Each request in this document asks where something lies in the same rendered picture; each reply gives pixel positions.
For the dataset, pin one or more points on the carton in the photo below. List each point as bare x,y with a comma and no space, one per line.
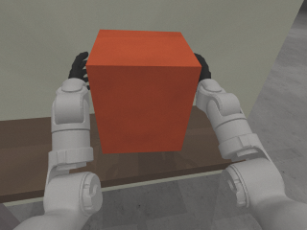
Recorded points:
143,85

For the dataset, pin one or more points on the robot left hand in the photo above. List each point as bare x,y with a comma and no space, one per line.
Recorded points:
77,71

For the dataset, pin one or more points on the left robot upper arm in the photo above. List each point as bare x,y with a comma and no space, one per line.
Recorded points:
70,199

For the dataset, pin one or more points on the robot left forearm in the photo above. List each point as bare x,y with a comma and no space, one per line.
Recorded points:
70,125

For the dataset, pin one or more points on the right robot upper arm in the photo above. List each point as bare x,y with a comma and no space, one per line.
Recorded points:
255,185

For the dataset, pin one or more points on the table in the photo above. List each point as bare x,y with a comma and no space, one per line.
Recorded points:
24,159

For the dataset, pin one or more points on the robot right hand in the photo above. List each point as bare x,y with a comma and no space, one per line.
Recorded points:
205,74

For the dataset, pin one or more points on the robot right forearm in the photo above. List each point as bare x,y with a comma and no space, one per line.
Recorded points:
236,140

